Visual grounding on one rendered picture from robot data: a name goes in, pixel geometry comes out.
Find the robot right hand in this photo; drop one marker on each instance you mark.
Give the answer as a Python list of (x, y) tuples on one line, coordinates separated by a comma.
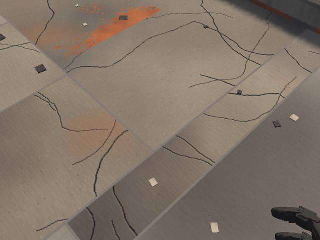
[(303, 217)]

